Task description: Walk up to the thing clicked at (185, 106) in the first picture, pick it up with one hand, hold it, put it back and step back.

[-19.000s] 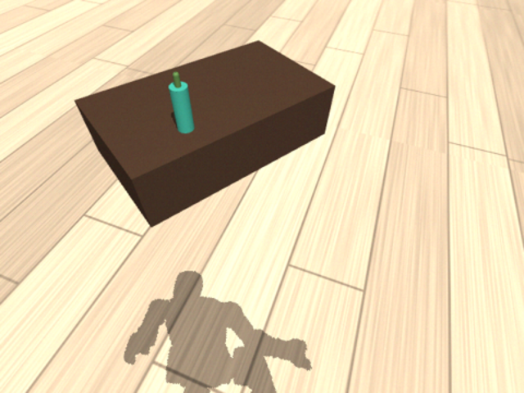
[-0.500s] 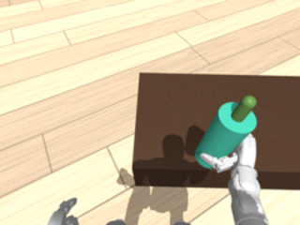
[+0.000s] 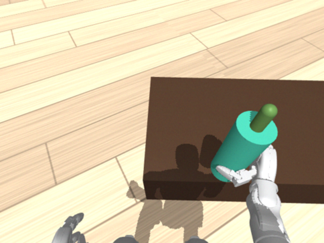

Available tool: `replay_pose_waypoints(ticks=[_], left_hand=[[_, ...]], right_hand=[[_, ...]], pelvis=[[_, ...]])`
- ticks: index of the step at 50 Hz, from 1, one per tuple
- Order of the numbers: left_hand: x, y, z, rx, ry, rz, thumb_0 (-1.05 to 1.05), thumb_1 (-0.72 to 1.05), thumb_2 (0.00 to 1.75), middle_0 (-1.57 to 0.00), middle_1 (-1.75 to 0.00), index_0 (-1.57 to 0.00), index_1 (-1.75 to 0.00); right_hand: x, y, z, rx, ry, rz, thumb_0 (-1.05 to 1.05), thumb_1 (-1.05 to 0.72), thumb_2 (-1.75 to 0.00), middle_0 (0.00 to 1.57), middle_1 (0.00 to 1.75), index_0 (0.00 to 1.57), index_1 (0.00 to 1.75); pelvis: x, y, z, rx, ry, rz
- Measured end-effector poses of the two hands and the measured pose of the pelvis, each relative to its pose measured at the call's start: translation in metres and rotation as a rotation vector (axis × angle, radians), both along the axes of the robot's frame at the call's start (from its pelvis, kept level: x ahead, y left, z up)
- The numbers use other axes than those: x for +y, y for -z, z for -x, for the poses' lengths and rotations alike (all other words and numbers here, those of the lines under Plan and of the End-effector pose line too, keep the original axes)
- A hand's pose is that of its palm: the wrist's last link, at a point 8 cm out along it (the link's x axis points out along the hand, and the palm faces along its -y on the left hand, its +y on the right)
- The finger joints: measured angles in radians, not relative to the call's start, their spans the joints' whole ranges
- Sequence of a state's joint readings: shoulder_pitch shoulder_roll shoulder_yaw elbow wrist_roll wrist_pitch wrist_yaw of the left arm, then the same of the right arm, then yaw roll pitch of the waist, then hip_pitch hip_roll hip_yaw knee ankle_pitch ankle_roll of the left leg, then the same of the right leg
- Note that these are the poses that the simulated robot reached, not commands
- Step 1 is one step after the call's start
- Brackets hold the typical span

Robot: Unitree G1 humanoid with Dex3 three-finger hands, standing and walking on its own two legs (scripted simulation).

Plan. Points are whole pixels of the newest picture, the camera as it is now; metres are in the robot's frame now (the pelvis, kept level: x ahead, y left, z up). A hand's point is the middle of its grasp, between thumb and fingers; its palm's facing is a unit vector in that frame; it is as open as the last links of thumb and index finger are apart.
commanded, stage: hold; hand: right
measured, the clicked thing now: (242, 145) +0.33 -0.17 +0.08
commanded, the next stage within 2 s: crouch in 0.32 s
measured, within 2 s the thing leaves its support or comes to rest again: neither
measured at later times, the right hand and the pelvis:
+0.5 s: hand (237, 154) +0.33 -0.17 +0.02, palm faces +0.22 +0.97 -0.03, open 11.0 cm; pelvis +0.00 +0.00 +0.00, yaw +0 degrees
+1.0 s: hand (229, 152) +0.41 -0.21 -0.12, palm faces +0.26 +0.96 -0.03, open 11.0 cm; pelvis -0.03 +0.00 -0.11, yaw +1 degrees
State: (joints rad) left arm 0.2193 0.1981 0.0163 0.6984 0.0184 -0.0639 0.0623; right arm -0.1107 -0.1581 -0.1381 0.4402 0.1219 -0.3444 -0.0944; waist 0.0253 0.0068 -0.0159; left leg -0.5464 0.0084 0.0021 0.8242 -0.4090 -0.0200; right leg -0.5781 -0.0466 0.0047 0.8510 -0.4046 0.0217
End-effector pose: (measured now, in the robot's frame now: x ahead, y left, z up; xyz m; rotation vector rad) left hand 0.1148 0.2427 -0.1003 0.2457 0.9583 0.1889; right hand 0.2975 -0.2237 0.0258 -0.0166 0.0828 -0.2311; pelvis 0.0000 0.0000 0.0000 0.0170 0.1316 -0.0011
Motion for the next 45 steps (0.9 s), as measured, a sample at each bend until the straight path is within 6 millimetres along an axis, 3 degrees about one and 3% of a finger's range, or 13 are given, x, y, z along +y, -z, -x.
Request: replay_pose_waypoints(ticks=[15, 29, 37, 45], left_hand=[[0.000, 0.001, -0.004, -0.002, -0.001, 0.001, 0.01, 0.88, 0.91, -0.21, -0.31, -0.20, -0.31], [0.003, 0.004, -0.002, 0.008, 0.004, 0.001, 0.01, 0.89, 0.91, -0.20, -0.31, -0.20, -0.31], [0.012, 0.022, 0.007, 0.054, 0.020, -0.034, 0.01, 0.89, 0.92, -0.20, -0.31, -0.19, -0.30], [0.028, 0.065, 0.033, 0.130, 0.029, -0.083, 0.01, 0.89, 0.92, -0.20, -0.31, -0.19, -0.30]], right_hand=[[-0.003, -0.004, -0.004, -0.018, 0.009, 0.002, -0.08, 0.61, -1.00, 0.70, 1.10, 0.75, 1.16], [-0.001, 0.007, -0.005, 0.001, 0.015, -0.007, -0.08, 0.61, -1.00, 0.70, 1.10, 0.75, 1.16], [-0.010, 0.044, -0.024, 0.023, 0.042, -0.014, -0.08, 0.61, -1.00, 0.70, 1.10, 0.75, 1.16], [-0.022, 0.109, -0.060, 0.027, 0.027, 0.004, -0.08, 0.61, -1.00, 0.71, 1.09, 0.75, 1.15]], pelvis=[[0.000, 0.001, -0.003, 0.002, 0.002, 0.000], [0.001, 0.003, -0.001, 0.016, 0.000, 0.001], [0.004, 0.022, 0.010, 0.097, 0.003, 0.002], [0.005, 0.070, 0.023, 0.251, -0.009, -0.007]])
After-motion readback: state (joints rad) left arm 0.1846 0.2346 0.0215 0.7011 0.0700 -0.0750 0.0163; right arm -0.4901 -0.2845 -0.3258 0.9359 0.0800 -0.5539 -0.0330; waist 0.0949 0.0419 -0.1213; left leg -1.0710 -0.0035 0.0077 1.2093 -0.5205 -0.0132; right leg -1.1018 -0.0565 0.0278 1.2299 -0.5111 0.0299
